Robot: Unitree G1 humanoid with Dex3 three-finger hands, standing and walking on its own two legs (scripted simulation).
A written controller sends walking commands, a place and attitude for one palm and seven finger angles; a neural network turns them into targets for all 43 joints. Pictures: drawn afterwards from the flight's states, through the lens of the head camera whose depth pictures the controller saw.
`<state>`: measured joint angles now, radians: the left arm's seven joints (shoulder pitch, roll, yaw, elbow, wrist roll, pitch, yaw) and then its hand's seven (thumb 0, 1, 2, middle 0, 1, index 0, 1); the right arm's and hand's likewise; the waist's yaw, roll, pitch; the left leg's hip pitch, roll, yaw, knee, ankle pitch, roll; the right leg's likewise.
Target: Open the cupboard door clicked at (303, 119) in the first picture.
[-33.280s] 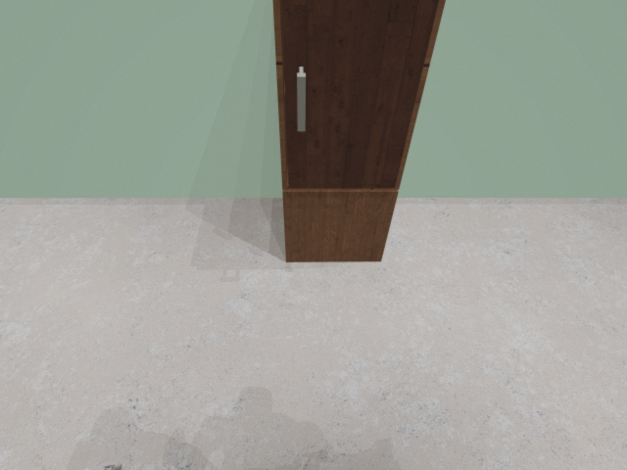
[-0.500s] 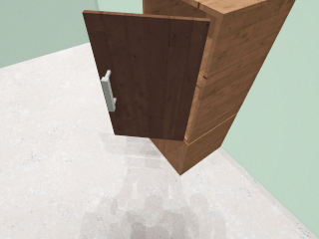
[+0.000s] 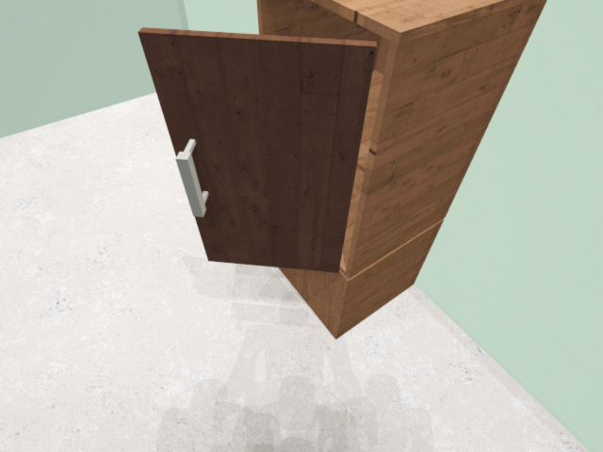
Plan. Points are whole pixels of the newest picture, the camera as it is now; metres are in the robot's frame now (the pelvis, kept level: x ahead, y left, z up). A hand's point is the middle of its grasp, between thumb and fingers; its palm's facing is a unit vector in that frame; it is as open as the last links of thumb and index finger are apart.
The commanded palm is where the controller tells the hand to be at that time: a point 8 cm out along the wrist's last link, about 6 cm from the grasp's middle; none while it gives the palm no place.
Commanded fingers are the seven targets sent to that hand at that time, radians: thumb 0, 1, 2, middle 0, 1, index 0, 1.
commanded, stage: come to a stop and stand still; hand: left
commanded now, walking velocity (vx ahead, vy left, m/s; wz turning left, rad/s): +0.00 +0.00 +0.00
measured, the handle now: (195, 179) +0.59 +0.24 -0.02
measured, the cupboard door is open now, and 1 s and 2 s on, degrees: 49 49 49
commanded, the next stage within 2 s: look again from close up in 0.24 s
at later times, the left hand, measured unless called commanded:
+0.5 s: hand out of the picture +0.00 +0.18 -0.17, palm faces +0.01 -0.98 -0.20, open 7.3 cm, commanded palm none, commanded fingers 0.00 0.90 0.90 -0.20 -0.30 -0.20 -0.30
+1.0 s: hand out of the picture +0.03 +0.19 -0.17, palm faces +0.06 -0.98 -0.20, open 7.3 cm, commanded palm +0.12 +0.24 -0.07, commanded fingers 0.00 0.83 0.87 -0.20 -0.34 -0.20 -0.34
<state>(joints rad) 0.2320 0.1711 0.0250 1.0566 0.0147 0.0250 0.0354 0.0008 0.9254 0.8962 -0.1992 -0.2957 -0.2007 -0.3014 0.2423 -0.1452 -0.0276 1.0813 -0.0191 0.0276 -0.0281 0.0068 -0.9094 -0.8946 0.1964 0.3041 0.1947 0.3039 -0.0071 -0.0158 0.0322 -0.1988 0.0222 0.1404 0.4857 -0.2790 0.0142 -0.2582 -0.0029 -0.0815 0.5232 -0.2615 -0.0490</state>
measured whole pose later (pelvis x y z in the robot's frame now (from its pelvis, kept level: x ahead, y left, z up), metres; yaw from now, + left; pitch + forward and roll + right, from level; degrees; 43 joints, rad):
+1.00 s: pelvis +0.02 +0.02 +0.00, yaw +0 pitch +0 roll +0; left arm 0.33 0.15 -0.01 0.98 -0.02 0.04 0.05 0.02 0.94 0.90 -0.20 -0.30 -0.20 -0.30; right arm 0.29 -0.15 0.02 1.09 0.00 -0.03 -0.03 0.01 -0.91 -0.89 0.20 0.30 0.19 0.30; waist 0.00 0.00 0.04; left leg -0.16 0.01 0.14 0.46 -0.30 0.03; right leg -0.21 -0.01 -0.08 0.48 -0.27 -0.02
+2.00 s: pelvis -0.03 +0.02 -0.07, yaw +3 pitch +13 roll -2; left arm 0.24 0.34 0.29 0.18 -0.33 -0.39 -0.45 0.00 -0.11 0.46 -0.27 -0.95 -0.27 -0.95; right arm 0.29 -0.30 0.00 0.56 0.04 -0.25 -0.05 0.02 -0.90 -0.89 0.20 0.30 0.20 0.30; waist -0.03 0.01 -0.10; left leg -0.82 0.04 0.06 1.08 -0.50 0.05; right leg -0.82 -0.03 -0.14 1.02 -0.44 -0.03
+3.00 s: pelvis -0.02 +0.03 -0.05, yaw +2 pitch +13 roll -3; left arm -0.02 0.45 0.44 0.44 -0.36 -0.31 -0.60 -0.01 -0.50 0.30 -0.30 -1.20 -0.30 -1.20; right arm 0.29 -0.29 0.05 0.53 0.03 -0.21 -0.04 0.02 -0.90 -0.89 0.20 0.30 0.20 0.30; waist -0.03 0.01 -0.09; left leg -0.75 0.03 0.07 0.99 -0.47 0.06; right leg -0.73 -0.03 -0.13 0.91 -0.40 -0.01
